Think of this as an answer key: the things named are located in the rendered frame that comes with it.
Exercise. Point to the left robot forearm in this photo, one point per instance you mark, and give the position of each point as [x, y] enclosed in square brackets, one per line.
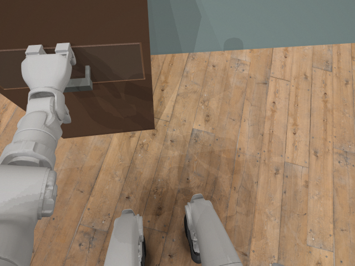
[36, 138]

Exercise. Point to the robot left hand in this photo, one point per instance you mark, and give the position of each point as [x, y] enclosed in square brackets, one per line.
[40, 69]

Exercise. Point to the robot left thigh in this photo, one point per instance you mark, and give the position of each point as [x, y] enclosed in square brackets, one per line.
[125, 239]

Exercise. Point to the handle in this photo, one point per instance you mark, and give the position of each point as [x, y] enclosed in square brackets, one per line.
[80, 84]

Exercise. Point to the drawer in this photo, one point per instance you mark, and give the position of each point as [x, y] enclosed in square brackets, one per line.
[108, 62]

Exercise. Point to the robot left upper arm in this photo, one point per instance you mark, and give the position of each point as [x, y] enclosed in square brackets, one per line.
[27, 194]

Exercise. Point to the cabinet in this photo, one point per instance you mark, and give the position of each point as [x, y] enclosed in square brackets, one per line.
[112, 106]

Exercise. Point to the right robot foot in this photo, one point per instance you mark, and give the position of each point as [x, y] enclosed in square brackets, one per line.
[194, 255]

